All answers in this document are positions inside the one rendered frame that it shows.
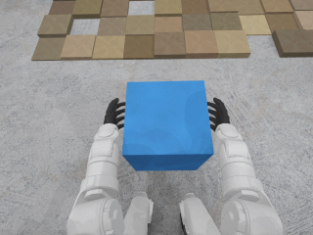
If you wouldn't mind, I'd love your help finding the robot right upper arm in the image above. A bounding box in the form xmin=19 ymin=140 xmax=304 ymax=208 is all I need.
xmin=220 ymin=198 xmax=284 ymax=235

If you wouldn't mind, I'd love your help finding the right robot thigh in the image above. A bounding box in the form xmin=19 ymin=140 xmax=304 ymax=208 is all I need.
xmin=179 ymin=197 xmax=221 ymax=235

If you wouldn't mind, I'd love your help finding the carton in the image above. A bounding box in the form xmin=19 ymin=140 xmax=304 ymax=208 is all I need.
xmin=121 ymin=80 xmax=214 ymax=171

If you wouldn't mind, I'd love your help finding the right robot shin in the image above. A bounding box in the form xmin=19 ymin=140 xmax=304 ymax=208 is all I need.
xmin=184 ymin=193 xmax=196 ymax=235

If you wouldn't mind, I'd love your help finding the left robot forearm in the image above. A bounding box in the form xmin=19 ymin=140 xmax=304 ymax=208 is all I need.
xmin=67 ymin=123 xmax=121 ymax=235

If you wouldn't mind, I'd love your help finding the robot right hand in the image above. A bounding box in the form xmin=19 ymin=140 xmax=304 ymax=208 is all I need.
xmin=207 ymin=97 xmax=230 ymax=132

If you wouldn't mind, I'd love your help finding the robot left hand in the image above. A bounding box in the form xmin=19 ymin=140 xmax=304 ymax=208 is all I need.
xmin=104 ymin=98 xmax=126 ymax=130

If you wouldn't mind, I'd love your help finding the robot left upper arm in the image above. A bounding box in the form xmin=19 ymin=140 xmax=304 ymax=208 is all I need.
xmin=67 ymin=197 xmax=125 ymax=235

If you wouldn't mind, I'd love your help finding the right robot forearm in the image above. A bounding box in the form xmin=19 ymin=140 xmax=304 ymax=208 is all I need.
xmin=213 ymin=123 xmax=284 ymax=232

